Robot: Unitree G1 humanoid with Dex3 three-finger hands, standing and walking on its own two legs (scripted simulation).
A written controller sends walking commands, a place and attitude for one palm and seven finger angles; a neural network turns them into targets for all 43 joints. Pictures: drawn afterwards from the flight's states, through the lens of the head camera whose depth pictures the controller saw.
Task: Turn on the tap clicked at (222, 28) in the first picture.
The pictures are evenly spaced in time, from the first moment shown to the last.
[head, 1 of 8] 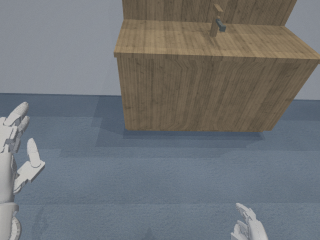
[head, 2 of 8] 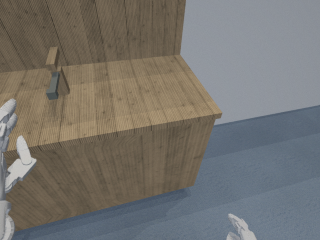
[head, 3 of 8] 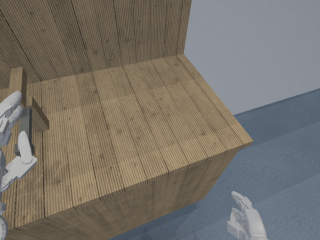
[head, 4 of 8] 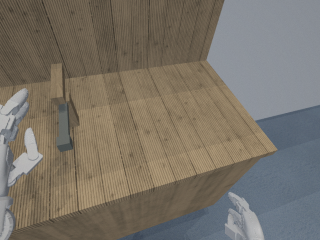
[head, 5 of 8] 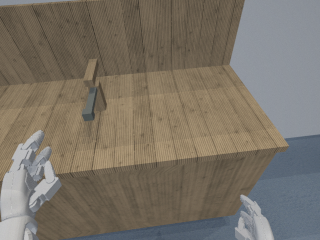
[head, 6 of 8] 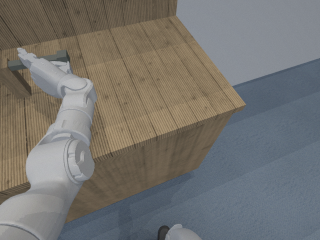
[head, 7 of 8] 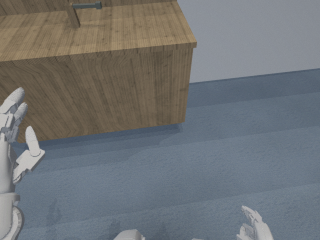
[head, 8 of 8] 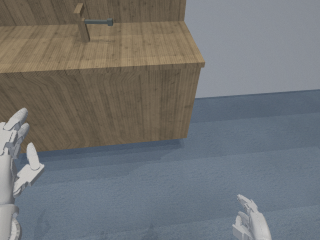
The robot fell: no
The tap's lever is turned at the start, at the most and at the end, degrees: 0 83 83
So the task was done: yes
